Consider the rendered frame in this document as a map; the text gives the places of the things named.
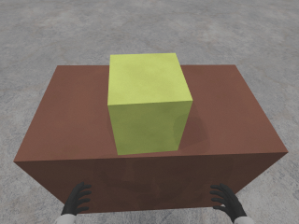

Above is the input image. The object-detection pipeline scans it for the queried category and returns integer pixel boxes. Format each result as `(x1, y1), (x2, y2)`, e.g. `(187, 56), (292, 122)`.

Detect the pedestal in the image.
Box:
(13, 64), (289, 214)

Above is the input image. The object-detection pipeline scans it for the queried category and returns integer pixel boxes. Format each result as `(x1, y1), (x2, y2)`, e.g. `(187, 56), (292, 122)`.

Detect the carton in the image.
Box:
(107, 52), (193, 156)

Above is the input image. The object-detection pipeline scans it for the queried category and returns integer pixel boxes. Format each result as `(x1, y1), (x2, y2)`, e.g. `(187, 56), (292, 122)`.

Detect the robot left hand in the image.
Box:
(61, 182), (92, 216)

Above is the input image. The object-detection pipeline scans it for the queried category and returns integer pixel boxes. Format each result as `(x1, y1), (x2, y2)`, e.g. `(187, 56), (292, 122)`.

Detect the robot left forearm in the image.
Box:
(53, 214), (78, 224)

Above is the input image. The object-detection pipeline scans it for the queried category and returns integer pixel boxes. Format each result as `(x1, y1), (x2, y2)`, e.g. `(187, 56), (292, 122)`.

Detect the robot right hand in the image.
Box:
(209, 183), (247, 224)

